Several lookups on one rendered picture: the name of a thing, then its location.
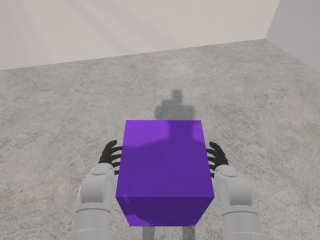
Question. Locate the robot right forearm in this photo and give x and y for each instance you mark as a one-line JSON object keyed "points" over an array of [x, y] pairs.
{"points": [[238, 205]]}

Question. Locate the robot right hand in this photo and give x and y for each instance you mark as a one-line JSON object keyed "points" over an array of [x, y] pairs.
{"points": [[219, 157]]}

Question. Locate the robot left forearm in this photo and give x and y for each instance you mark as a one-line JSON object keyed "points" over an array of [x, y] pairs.
{"points": [[93, 206]]}

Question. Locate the carton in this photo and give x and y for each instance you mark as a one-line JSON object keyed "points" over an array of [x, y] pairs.
{"points": [[164, 177]]}

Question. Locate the robot left hand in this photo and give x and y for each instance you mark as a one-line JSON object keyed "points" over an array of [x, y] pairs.
{"points": [[107, 156]]}

